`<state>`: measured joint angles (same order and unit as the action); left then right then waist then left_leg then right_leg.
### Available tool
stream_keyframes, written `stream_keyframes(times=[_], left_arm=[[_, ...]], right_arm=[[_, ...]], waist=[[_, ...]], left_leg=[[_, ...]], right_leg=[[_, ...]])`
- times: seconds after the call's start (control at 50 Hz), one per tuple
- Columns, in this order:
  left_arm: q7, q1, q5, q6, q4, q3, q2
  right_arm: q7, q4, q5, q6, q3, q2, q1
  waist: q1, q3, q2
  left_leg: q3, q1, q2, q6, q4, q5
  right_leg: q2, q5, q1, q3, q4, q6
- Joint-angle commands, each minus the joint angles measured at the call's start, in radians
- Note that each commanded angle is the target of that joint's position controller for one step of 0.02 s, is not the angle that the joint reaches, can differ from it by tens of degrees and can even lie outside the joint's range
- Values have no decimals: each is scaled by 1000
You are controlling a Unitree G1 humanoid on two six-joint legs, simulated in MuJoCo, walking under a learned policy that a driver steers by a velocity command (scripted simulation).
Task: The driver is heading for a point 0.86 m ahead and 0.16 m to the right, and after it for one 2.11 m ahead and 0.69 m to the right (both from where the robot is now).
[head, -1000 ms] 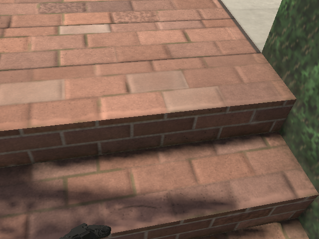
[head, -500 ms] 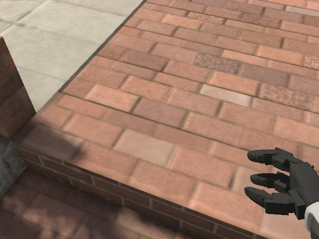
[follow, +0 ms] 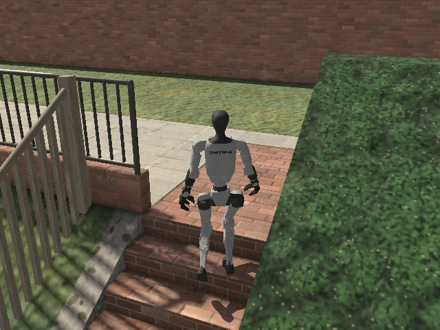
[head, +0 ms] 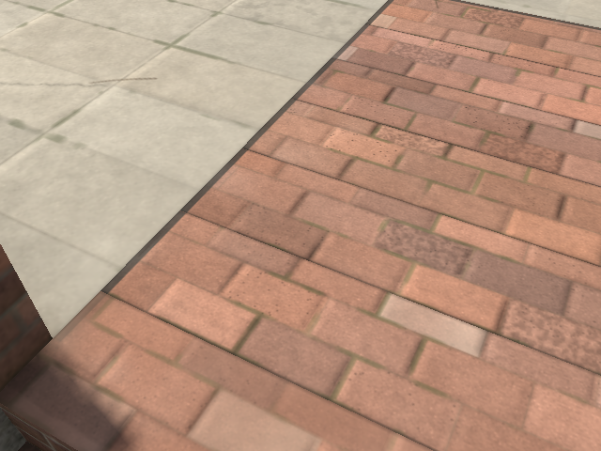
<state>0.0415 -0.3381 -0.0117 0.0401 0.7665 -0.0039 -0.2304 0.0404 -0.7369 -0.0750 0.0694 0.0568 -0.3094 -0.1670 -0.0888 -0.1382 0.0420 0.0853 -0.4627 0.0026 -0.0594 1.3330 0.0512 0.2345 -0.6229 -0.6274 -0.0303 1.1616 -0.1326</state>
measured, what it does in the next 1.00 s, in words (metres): climbs, turning right: left foot 0.18 m higher, then right foot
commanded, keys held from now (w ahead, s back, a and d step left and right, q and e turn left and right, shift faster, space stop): w+e+shift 0.48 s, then w+q+shift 0.52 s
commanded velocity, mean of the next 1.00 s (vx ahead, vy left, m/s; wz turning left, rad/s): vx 0.94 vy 0.00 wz -0.29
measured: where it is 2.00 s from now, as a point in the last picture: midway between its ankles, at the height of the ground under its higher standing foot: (499, 75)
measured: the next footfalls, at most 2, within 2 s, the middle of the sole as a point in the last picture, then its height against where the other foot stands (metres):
left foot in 0.30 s outside the picture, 0.18 m higher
right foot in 0.72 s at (547, 378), level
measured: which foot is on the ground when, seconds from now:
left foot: up 0.00-0.28, down 0.30-0.72, up 0.74-1.00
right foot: down 0.00-0.30, up 0.32-0.70, down 0.72-1.00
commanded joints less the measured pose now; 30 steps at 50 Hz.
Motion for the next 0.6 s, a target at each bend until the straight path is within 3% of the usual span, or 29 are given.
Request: stream_keyframes(times=[0.02,0.04,0.06,0.08,0.1,0.12,0.14,0.16,0.18,0.2,0.22,0.24,0.26,0.28,0.3,0.32,0.34,0.36,0.38,0.4,0.42,0.44,0.46,0.48,0.5,0.52,0.54,0.56,0.6], left_arm=[[5,-15,-10,-57,19,41,-63],[-9,-68,-14,-80,57,48,-68],[-20,-114,-10,-100,94,50,-54],[-24,-158,-7,-117,95,50,-64],[-19,-213,0,-126,116,47,-39],[-17,-230,0,-138,112,43,-41],[-17,-264,-15,-141,117,50,-46],[-12,-313,-22,-151,132,56,-44],[-7,-339,-16,-151,135,63,-60],[-2,-357,5,-143,154,69,-56],[12,-335,22,-124,125,74,-59],[12,-203,33,-115,59,70,-53],[5,-194,62,-142,43,80,-100],[-9,-136,65,-177,18,129,-242],[-30,-16,64,-199,-20,171,-329],[-60,33,71,-226,-62,153,-206],[-81,104,37,-225,-130,135,-110],[-78,96,-8,-221,-154,136,-91],[-78,110,-35,-205,-154,120,-37],[-74,144,-52,-181,-175,96,14],[-69,174,-54,-148,-207,73,60],[-69,175,-43,-118,-224,47,106],[-59,205,-18,-87,-265,29,151],[-61,218,0,-63,-285,21,125],[-61,256,15,-54,-299,25,85],[-62,310,17,-50,-330,30,36],[-77,328,3,-46,-341,45,-30],[-90,317,-6,-44,-318,51,-60],[-124,295,-1,-57,-300,30,-18]], right_arm=[[6,259,-29,51,-79,156,111],[-9,275,-31,53,-87,154,129],[-17,296,-47,49,-102,186,186],[-25,309,-43,40,-104,171,197],[-28,340,-50,31,-107,171,294],[-28,382,-40,31,-109,173,358],[-31,418,-29,24,-117,204,430],[-33,468,-27,22,-121,212,506],[-31,498,-17,21,-130,211,554],[-30,535,-7,20,-136,215,610],[-18,548,7,3,-146,213,604],[-20,506,39,-7,-135,219,510],[-31,428,57,-9,-108,218,332],[-53,400,80,-26,-63,152,103],[-60,315,86,-31,-2,30,-140],[-62,257,68,-8,46,-106,-214],[-68,217,66,-6,62,-139,-159],[-75,190,73,-11,52,-58,-47],[-73,144,77,3,26,36,12],[-69,76,66,26,0,135,-11],[-71,7,42,50,-20,199,-49],[-70,-59,28,66,-28,235,-78],[-55,-119,26,81,-19,198,-113],[-49,-123,27,88,-21,174,-88],[-47,-124,22,87,-24,170,-27],[-48,-129,18,95,-20,131,-15],[-54,-142,26,105,-4,56,-41],[-66,-152,47,111,1,13,-84],[-70,-145,82,106,15,-64,-133]], waist=[[100,223,-65],[90,211,-52],[74,231,-31],[61,254,-18],[31,278,40],[23,300,42],[-1,287,-34],[-32,290,-114],[-32,276,-81],[-31,285,-36],[-24,223,20],[59,144,42],[137,-71,-6],[274,-236,-161],[412,-381,-132],[391,-488,151],[332,-434,362],[251,-260,307],[202,-99,159],[165,10,-27],[122,87,-114],[69,139,-151],[52,189,-74],[7,251,-87],[-14,301,-90],[-21,364,-74],[-17,371,-60],[-1,343,-94],[1,257,-161]], left_leg=[[36,-575,-109,25,729,174],[9,-635,-93,19,732,271],[-9,-701,-88,4,800,365],[-34,-768,-75,-1,744,491],[-37,-813,-56,-3,700,578],[-77,-818,-45,-5,624,585],[-133,-885,-56,2,755,611],[-111,-1012,-36,-1,842,700],[-116,-992,-12,-6,663,724],[-103,-888,-3,-21,480,732],[-182,-558,-7,-13,224,627],[-328,-88,-70,-7,26,505],[-331,340,-127,-8,130,349],[-169,480,-93,-27,13,445],[1,582,-38,-74,-206,602],[313,688,154,-120,-471,881],[771,604,322,-204,-804,1008],[876,482,332,-248,-895,1020],[802,373,351,-272,-862,988],[666,266,352,-246,-844,908],[548,195,355,-197,-847,796],[420,129,347,-134,-873,630],[311,172,354,-96,-903,544],[197,90,355,-51,-1004,492],[66,-1,314,-16,-1106,445],[-42,-100,279,-9,-1199,364],[-112,-99,248,-30,-1284,351],[-181,-54,210,-50,-1324,304],[-231,-39,174,-77,-1422,248]], right_leg=[[-211,92,204,-875,-811,-225],[-186,159,281,-735,-788,-221],[-166,270,304,-644,-748,-212],[-177,306,348,-623,-765,-224],[-194,356,348,-618,-780,-208],[-212,427,337,-606,-843,-198],[-248,530,352,-618,-899,-229],[-288,610,447,-651,-917,-247],[-269,585,468,-602,-956,-214],[-275,619,413,-598,-1045,-200],[-290,801,276,-539,-1194,-205],[-254,1177,37,-427,-1200,-162],[-278,1847,-44,-399,-1037,-133],[-308,2170,105,-454,-785,-109],[-290,2140,204,-440,-423,-73],[-165,1514,146,-337,-22,-25],[-43,591,-29,-223,314,15],[-101,552,-165,-174,574,3],[-145,568,-289,-126,749,-11],[-190,522,-344,-134,799,-41],[-221,440,-380,-150,859,-59],[-244,427,-395,-165,909,-66],[-254,256,-516,-171,950,-62],[-298,174,-495,-189,767,-51],[-302,231,-421,-189,571,-33],[-301,310,-330,-169,383,-11],[-305,426,-262,-120,223,2],[-308,519,-184,-69,100,7],[-300,656,184,77,-230,-3]])
Velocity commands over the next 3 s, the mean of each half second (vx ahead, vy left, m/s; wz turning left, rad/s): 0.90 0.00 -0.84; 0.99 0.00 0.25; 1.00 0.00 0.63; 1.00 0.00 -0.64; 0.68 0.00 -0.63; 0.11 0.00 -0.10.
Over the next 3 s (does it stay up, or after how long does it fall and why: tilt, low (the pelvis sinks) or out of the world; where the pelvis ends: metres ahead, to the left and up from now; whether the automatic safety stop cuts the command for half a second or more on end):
stays up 2.30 -0.69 0.27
